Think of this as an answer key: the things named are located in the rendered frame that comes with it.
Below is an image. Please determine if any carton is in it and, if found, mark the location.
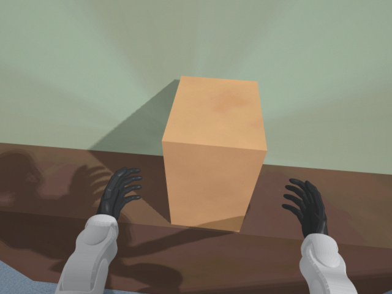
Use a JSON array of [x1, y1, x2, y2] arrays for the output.
[[162, 76, 267, 232]]

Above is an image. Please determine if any pedestal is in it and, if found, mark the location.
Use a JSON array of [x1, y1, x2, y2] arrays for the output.
[[0, 143, 392, 294]]

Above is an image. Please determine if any robot left hand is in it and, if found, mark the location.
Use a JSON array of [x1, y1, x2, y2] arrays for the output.
[[96, 167, 143, 221]]

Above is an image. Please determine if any robot right hand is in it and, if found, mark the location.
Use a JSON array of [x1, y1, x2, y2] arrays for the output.
[[282, 178, 328, 238]]

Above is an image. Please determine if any right robot forearm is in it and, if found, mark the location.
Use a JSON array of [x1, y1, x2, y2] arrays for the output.
[[300, 233, 358, 294]]

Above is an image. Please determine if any left robot forearm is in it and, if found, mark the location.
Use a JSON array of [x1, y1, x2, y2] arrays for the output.
[[55, 214, 119, 294]]

